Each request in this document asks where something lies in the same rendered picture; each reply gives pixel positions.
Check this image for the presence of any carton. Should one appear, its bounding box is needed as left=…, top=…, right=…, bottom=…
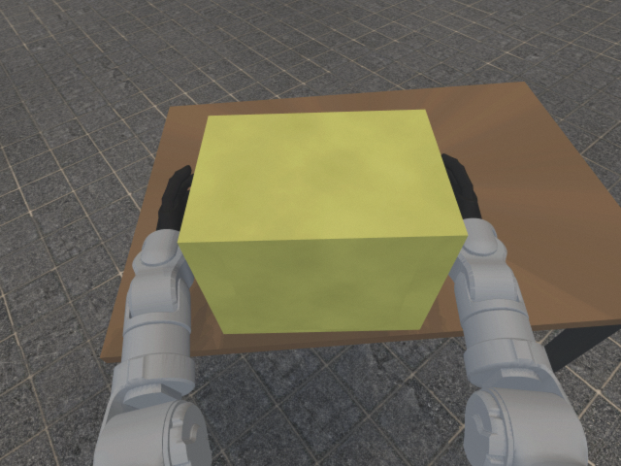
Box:
left=178, top=110, right=469, bottom=334

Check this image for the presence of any right robot hand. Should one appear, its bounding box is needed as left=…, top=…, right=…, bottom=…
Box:
left=441, top=153, right=482, bottom=219

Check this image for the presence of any robot right upper arm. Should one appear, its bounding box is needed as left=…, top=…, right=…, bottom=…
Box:
left=464, top=386, right=587, bottom=466

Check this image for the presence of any left robot hand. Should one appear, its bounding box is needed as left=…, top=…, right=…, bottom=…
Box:
left=156, top=165, right=194, bottom=231

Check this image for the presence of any table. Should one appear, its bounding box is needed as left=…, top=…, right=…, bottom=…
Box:
left=100, top=82, right=621, bottom=373

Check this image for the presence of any right robot forearm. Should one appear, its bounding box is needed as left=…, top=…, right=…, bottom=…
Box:
left=448, top=218, right=588, bottom=466

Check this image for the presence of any robot left upper arm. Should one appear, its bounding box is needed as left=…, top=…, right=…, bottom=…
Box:
left=95, top=400, right=212, bottom=466

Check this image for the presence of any left robot forearm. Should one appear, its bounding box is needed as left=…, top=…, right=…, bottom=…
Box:
left=93, top=229, right=195, bottom=466

